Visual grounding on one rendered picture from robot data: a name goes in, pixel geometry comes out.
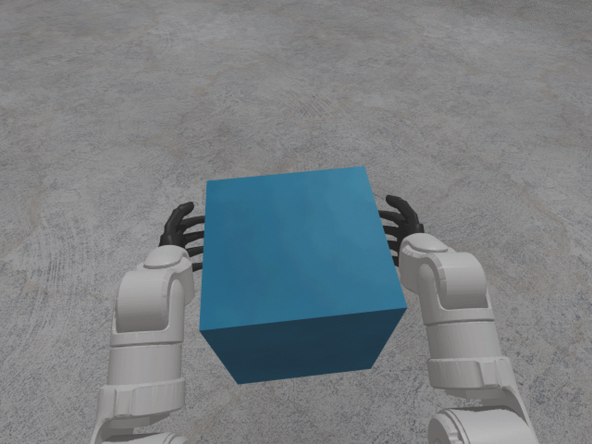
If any robot right forearm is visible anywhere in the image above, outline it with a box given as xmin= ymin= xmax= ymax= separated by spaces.
xmin=399 ymin=233 xmax=539 ymax=444

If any robot left forearm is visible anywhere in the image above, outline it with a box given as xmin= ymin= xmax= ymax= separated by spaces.
xmin=90 ymin=245 xmax=195 ymax=444

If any carton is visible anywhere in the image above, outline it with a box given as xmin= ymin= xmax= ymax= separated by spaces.
xmin=199 ymin=166 xmax=408 ymax=385

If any robot left hand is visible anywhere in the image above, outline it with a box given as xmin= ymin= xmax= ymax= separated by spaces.
xmin=158 ymin=202 xmax=205 ymax=272

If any robot right hand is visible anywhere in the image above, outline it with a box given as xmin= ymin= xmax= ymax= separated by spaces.
xmin=378 ymin=195 xmax=425 ymax=267

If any robot right upper arm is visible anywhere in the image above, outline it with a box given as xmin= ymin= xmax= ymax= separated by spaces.
xmin=428 ymin=405 xmax=537 ymax=444

